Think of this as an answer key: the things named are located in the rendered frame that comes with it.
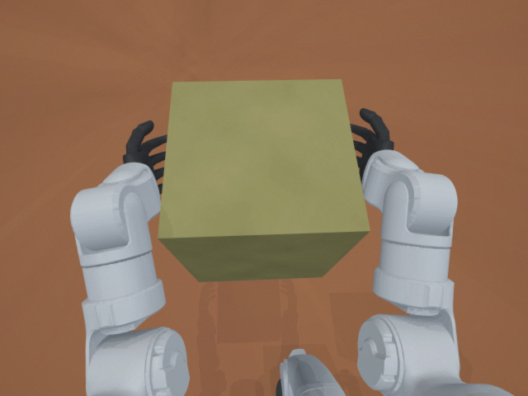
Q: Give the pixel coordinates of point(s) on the carton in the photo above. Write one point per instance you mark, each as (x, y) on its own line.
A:
(260, 180)

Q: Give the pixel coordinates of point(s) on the robot right thigh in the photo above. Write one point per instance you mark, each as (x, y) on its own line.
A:
(306, 375)

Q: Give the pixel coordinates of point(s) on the robot right shin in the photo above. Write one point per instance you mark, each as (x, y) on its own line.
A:
(297, 352)

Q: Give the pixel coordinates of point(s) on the left robot upper arm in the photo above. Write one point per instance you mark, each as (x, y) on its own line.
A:
(149, 362)

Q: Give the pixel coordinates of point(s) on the left robot forearm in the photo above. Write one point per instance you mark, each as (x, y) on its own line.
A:
(110, 224)

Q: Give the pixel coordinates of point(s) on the left robot hand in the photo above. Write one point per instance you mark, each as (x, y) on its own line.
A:
(138, 152)

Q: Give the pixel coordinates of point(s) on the right robot forearm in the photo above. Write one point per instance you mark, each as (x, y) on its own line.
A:
(417, 227)

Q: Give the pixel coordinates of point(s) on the right robot upper arm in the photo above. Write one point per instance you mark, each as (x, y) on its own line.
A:
(409, 355)

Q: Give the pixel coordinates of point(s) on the right robot hand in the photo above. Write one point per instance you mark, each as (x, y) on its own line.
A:
(374, 141)

